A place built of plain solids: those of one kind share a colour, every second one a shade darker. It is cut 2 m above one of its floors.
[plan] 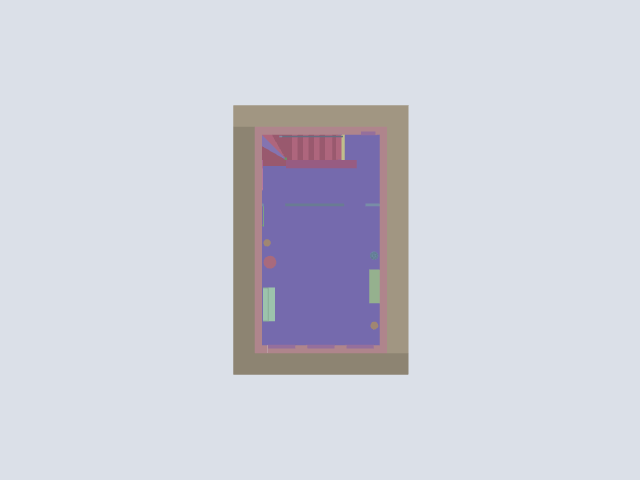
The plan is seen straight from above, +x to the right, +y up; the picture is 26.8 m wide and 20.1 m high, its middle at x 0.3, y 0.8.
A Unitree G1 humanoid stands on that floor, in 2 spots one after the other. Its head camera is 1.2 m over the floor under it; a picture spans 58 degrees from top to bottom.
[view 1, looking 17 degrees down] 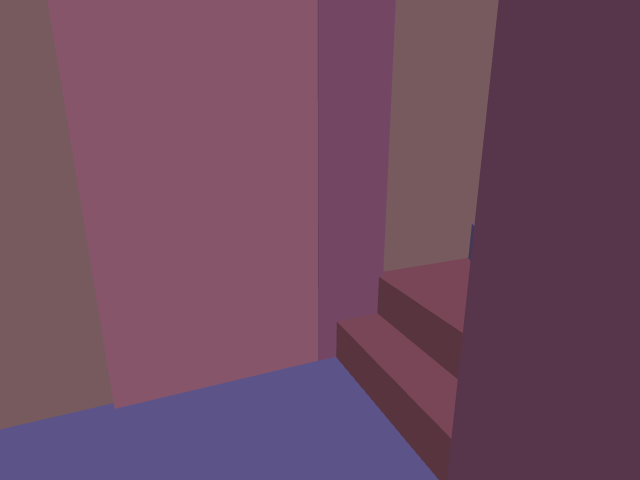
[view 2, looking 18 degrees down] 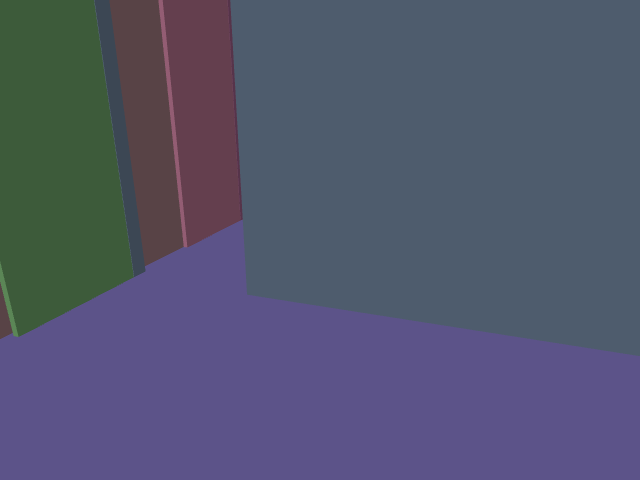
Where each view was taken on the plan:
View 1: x -0.36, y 3.08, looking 157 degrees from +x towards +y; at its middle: wall_spine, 1.96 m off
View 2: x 0.11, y -0.03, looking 109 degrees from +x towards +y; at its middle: wall_partN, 2.50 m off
